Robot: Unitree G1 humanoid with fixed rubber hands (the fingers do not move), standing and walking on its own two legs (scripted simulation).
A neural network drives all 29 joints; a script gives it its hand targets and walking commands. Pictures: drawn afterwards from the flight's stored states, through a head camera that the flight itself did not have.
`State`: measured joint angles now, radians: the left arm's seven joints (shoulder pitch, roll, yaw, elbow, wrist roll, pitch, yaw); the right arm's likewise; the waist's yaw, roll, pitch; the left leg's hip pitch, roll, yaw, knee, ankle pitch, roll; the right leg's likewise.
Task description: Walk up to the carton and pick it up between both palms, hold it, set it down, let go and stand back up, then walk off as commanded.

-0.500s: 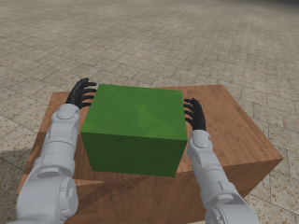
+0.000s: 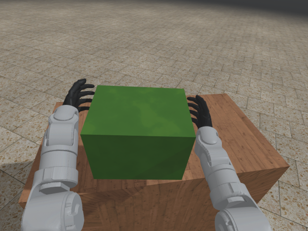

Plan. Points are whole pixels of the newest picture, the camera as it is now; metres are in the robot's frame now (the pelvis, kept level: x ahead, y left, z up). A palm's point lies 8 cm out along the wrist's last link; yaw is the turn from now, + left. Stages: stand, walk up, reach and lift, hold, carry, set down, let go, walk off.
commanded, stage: reach and lift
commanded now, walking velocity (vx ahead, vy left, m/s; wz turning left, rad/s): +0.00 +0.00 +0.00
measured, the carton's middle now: (139, 132) +0.38 +0.00 +0.09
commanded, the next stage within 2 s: hold in 1.08 s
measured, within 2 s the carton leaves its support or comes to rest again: neither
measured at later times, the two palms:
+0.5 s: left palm (69, 104) +0.38 +0.17 +0.20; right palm (204, 117) +0.35 -0.17 +0.17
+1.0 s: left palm (65, 102) +0.37 +0.18 +0.21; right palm (205, 112) +0.35 -0.16 +0.19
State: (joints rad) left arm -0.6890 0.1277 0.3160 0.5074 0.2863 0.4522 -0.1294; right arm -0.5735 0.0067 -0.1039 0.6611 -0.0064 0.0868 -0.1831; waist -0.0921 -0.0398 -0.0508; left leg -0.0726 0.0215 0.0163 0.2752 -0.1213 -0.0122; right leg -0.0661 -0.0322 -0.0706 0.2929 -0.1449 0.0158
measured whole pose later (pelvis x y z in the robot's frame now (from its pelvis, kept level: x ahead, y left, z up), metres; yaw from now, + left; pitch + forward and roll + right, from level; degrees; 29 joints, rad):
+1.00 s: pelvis +0.00 +0.00 +0.00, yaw +0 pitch -6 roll +0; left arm -0.68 0.11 0.32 0.32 0.29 0.62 -0.10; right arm -0.64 -0.03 -0.08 0.59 0.06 0.22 -0.15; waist -0.09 -0.04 -0.05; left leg -0.06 0.02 0.02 0.27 -0.12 -0.01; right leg -0.05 -0.03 -0.07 0.29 -0.14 0.02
